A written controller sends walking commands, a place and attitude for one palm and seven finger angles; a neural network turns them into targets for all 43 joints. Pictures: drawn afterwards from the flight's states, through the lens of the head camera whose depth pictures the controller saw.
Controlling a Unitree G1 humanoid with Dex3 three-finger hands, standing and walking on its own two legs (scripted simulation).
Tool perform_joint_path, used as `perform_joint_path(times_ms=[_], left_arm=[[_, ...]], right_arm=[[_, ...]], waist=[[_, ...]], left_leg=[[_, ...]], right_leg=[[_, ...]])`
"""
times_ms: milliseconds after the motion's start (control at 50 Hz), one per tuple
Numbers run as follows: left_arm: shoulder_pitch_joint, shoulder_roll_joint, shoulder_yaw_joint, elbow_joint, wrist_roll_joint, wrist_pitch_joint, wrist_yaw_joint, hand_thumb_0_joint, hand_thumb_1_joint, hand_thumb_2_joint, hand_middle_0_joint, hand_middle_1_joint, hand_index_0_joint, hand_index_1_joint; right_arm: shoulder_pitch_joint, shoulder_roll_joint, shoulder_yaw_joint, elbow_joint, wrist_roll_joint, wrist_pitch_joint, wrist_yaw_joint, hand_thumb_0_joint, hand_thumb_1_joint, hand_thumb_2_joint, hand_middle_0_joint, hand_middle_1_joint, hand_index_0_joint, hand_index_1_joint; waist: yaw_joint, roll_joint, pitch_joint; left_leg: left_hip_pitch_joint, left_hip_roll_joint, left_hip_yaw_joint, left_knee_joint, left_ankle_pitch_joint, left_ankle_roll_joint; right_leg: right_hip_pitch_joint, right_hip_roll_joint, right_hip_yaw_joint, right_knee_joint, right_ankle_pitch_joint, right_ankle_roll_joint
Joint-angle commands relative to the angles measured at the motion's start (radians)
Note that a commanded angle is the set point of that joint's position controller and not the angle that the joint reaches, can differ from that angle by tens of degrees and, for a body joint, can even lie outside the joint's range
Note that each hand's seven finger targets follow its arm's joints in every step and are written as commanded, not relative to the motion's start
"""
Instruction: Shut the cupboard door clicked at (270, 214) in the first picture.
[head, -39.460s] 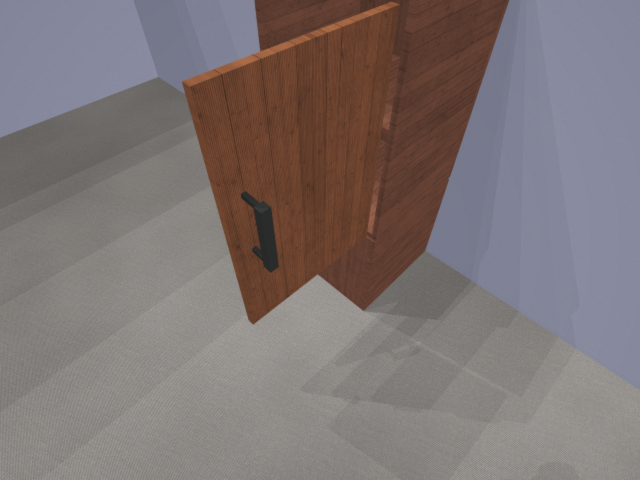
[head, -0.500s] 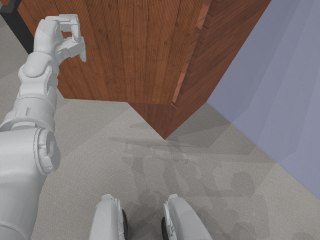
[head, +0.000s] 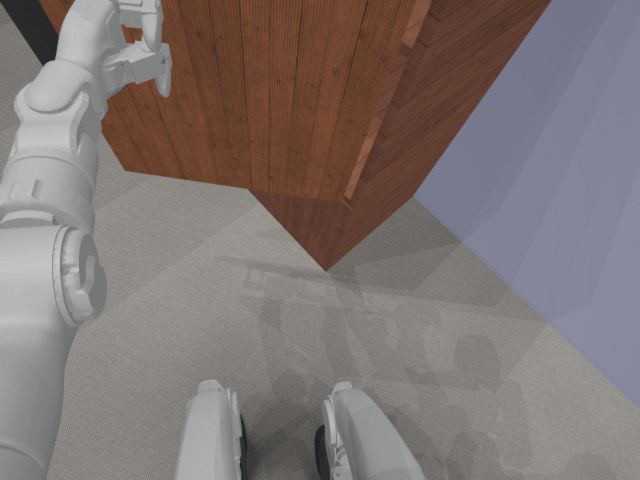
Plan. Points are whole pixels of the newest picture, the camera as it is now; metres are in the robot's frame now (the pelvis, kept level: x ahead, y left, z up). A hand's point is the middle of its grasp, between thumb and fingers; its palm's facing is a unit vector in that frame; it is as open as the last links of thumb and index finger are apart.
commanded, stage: push the door shut along its arc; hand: left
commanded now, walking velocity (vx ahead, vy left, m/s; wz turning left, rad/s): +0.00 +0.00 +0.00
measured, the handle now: (55, 34) +0.60 +0.23 +0.10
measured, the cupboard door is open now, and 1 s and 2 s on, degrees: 41 32 32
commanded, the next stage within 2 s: pull the fist back off the door in 0.18 s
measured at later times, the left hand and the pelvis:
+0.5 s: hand (185, 28) +0.60 +0.10 +0.11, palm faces +0.16 -0.99 +0.00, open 3.2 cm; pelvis -0.01 +0.01 -0.01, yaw -1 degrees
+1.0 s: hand (199, 73) +0.55 +0.08 +0.10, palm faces +0.13 -0.99 -0.04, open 3.1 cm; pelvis +0.03 -0.01 +0.04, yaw +1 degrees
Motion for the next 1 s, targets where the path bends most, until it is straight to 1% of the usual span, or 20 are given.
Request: perform_joint_path(times_ms=[0,260,280,300,340,380,420,480,500,520,580,660,700,720,760,780,820,900,940,980], left_arm=[[-0.668,0.081,-0.005,-0.271,-0.017,-0.069,-0.017,0.000,0.900,0.900,-1.300,-1.500,-1.300,-1.500],[-0.792,0.030,-0.055,-0.263,-0.009,-0.007,-0.033,0.000,0.900,0.900,-1.300,-1.500,-1.300,-1.500],[-0.796,0.094,0.148,-0.266,-0.067,0.014,0.173,0.000,0.900,0.900,-1.300,-1.500,-1.300,-1.500],[-0.761,0.023,0.105,-0.231,-0.037,0.030,0.280,0.000,0.900,0.900,-1.300,-1.500,-1.300,-1.500],[-0.768,-0.024,0.131,-0.218,0.005,0.021,0.455,0.000,0.900,0.900,-1.300,-1.500,-1.300,-1.500],[-0.768,-0.018,0.150,-0.238,0.096,-0.023,0.622,0.000,0.900,0.900,-1.300,-1.500,-1.300,-1.500],[-0.766,0.004,0.117,-0.232,0.210,-0.078,0.691,0.000,0.900,0.900,-1.300,-1.500,-1.300,-1.500],[-0.692,0.022,0.081,-0.224,0.266,-0.118,0.667,0.000,0.900,0.900,-1.300,-1.500,-1.300,-1.500],[-0.666,-0.009,0.058,-0.215,0.254,-0.115,0.643,0.000,0.900,0.900,-1.300,-1.500,-1.300,-1.500],[-0.651,0.003,0.077,-0.216,0.231,-0.114,0.619,0.000,0.900,0.900,-1.300,-1.500,-1.300,-1.500],[-0.572,-0.005,0.099,-0.216,0.160,-0.093,0.571,0.000,0.900,0.900,-1.300,-1.500,-1.300,-1.500],[-0.474,0.000,0.155,-0.287,0.108,-0.131,0.572,0.000,0.900,0.900,-1.300,-1.500,-1.300,-1.500],[-0.398,-0.022,0.148,-0.306,0.116,-0.164,0.583,0.000,0.900,0.900,-1.300,-1.500,-1.300,-1.500],[-0.391,-0.063,0.113,-0.326,0.121,-0.184,0.584,0.000,0.900,0.900,-1.300,-1.500,-1.300,-1.500],[-0.306,-0.050,0.143,-0.329,0.119,-0.206,0.592,0.000,0.900,0.900,-1.300,-1.500,-1.300,-1.500],[-0.269,-0.078,0.125,-0.327,0.115,-0.209,0.589,0.000,0.900,0.900,-1.300,-1.500,-1.300,-1.500],[-0.202,-0.099,0.122,-0.367,0.107,-0.226,0.583,0.000,0.900,0.900,-1.300,-1.500,-1.300,-1.500],[-0.101,-0.162,0.079,-0.410,0.087,-0.241,0.566,0.000,0.900,0.900,-1.300,-1.500,-1.300,-1.500],[-0.076,-0.201,0.053,-0.468,0.076,-0.263,0.561,0.000,0.900,0.900,-1.300,-1.500,-1.300,-1.500],[-0.043,-0.241,0.023,-0.496,0.062,-0.277,0.557,0.000,0.900,0.900,-1.300,-1.500,-1.300,-1.500]], right_arm=[[0.210,-0.180,-0.066,-0.006,-0.006,-0.027,-0.013,0.000,-0.900,-0.900,0.200,0.300,0.200,0.300],[0.211,-0.186,-0.057,0.032,-0.014,-0.080,-0.035,0.000,-0.900,-0.900,0.200,0.300,0.200,0.300],[0.281,-0.156,-0.046,-0.006,-0.024,-0.077,-0.026,0.000,-0.900,-0.900,0.200,0.300,0.200,0.300],[0.270,-0.150,-0.048,-0.007,-0.032,-0.078,-0.007,0.000,-0.900,-0.900,0.200,0.300,0.200,0.300],[0.305,-0.147,-0.062,0.003,-0.064,-0.064,0.026,0.000,-0.900,-0.900,0.200,0.300,0.200,0.300],[0.318,-0.144,-0.069,0.001,-0.101,-0.050,0.061,0.000,-0.900,-0.900,0.200,0.300,0.200,0.300],[0.336,-0.146,-0.079,0.009,-0.124,-0.032,0.094,0.000,-0.900,-0.900,0.200,0.300,0.200,0.300],[0.343,-0.153,-0.093,-0.012,-0.122,0.011,0.118,0.000,-0.900,-0.900,0.200,0.300,0.200,0.300],[0.336,-0.152,-0.094,-0.020,-0.114,0.022,0.121,0.000,-0.900,-0.900,0.200,0.300,0.200,0.300],[0.340,-0.155,-0.093,-0.024,-0.110,0.031,0.118,0.000,-0.900,-0.900,0.200,0.300,0.200,0.300],[0.332,-0.154,-0.088,-0.038,-0.087,0.053,0.106,0.000,-0.900,-0.900,0.200,0.300,0.200,0.300],[0.332,-0.140,-0.088,-0.047,-0.084,0.061,0.099,0.000,-0.900,-0.900,0.200,0.300,0.200,0.300],[0.330,-0.129,-0.092,-0.050,-0.085,0.067,0.102,0.000,-0.900,-0.900,0.200,0.300,0.200,0.300],[0.330,-0.126,-0.094,-0.048,-0.086,0.067,0.104,0.000,-0.900,-0.900,0.200,0.300,0.200,0.300],[0.329,-0.125,-0.104,-0.045,-0.084,0.077,0.106,0.000,-0.900,-0.900,0.200,0.300,0.200,0.300],[0.322,-0.123,-0.106,-0.048,-0.081,0.083,0.107,0.000,-0.900,-0.900,0.200,0.300,0.200,0.300],[0.312,-0.118,-0.112,-0.060,-0.079,0.090,0.107,0.000,-0.900,-0.900,0.200,0.300,0.200,0.300],[0.276,-0.105,-0.119,-0.067,-0.065,0.105,0.103,0.000,-0.900,-0.900,0.200,0.300,0.200,0.300],[0.257,-0.101,-0.127,-0.071,-0.061,0.107,0.101,0.000,-0.900,-0.900,0.200,0.300,0.200,0.300],[0.231,-0.096,-0.130,-0.075,-0.055,0.108,0.098,0.000,-0.900,-0.900,0.200,0.300,0.200,0.300]], waist=[[-0.107,0.207,-0.585],[-0.152,0.243,-0.613],[-0.102,0.229,-0.605],[-0.115,0.226,-0.596],[-0.125,0.195,-0.574],[-0.120,0.221,-0.589],[-0.130,0.234,-0.608],[-0.119,0.233,-0.625],[-0.116,0.243,-0.618],[-0.108,0.234,-0.630],[-0.088,0.169,-0.599],[-0.046,0.128,-0.600],[-0.032,0.089,-0.584],[-0.033,0.112,-0.576],[-0.013,0.073,-0.569],[-0.015,0.054,-0.553],[0.012,0.050,-0.572],[0.020,-0.006,-0.522],[0.031,0.017,-0.540],[0.030,-0.014,-0.521]], left_leg=[[0.699,-0.025,-0.058,-0.045,0.295,0.058],[0.724,-0.018,-0.075,-0.034,0.248,0.059],[0.663,0.004,-0.095,-0.064,0.187,0.044],[0.647,0.002,-0.103,-0.081,0.142,0.038],[0.638,0.001,-0.125,-0.099,0.120,0.029],[0.625,-0.004,-0.124,-0.091,0.113,0.024],[0.637,-0.010,-0.122,-0.086,0.147,0.020],[0.655,-0.016,-0.103,-0.109,0.168,0.018],[0.663,-0.019,-0.098,-0.121,0.155,0.017],[0.674,-0.020,-0.101,-0.130,0.167,0.019],[0.651,-0.023,-0.079,-0.164,0.140,0.023],[0.660,-0.027,-0.053,-0.182,0.208,0.025],[0.640,-0.032,-0.032,-0.186,0.241,0.027],[0.662,-0.033,-0.031,-0.190,0.265,0.027],[0.659,-0.038,-0.013,-0.190,0.298,0.026],[0.644,-0.043,-0.001,-0.196,0.302,0.028],[0.659,-0.051,0.015,-0.203,0.339,0.027],[0.640,-0.063,0.042,-0.214,0.350,0.030],[0.696,-0.065,0.043,-0.215,0.391,0.027],[0.705,-0.067,0.048,-0.221,0.379,0.028]], right_leg=[[-0.060,0.021,0.055,-0.202,0.266,-0.009],[-0.150,0.026,0.029,-0.180,0.221,-0.009],[-0.115,0.018,0.037,-0.186,0.200,-0.003],[-0.132,0.018,0.034,-0.182,0.175,0.003],[-0.150,0.013,0.023,-0.173,0.169,0.012],[-0.171,0.008,0.021,-0.159,0.165,0.014],[-0.173,0.008,0.019,-0.148,0.169,0.011],[-0.102,0.009,0.023,-0.176,0.182,0.001],[-0.089,0.011,0.025,-0.190,0.182,-0.001],[-0.067,0.012,0.027,-0.193,0.194,-0.003],[0.012,0.016,0.031,-0.237,0.197,0.004],[0.098,0.017,0.040,-0.264,0.253,0.009],[0.155,0.017,0.046,-0.276,0.294,0.014],[0.148,0.016,0.048,-0.274,0.314,0.013],[0.201,0.015,0.053,-0.283,0.372,0.015],[0.233,0.013,0.059,-0.291,0.403,0.018],[0.287,0.008,0.069,-0.291,0.476,0.019],[0.363,-0.001,0.082,-0.310,0.575,0.029],[0.363,-0.005,0.082,-0.305,0.621,0.028],[0.375,-0.007,0.083,-0.317,0.626,0.033]])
